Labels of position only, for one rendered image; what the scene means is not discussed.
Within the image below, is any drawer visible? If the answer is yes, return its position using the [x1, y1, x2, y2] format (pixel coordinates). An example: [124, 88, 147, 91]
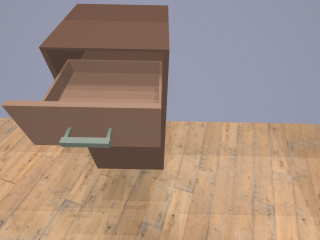
[2, 59, 162, 148]

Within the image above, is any cabinet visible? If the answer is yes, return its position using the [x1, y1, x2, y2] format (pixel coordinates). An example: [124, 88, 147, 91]
[39, 3, 170, 170]

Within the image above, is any handle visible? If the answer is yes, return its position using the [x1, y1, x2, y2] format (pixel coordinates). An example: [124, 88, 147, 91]
[59, 127, 113, 148]

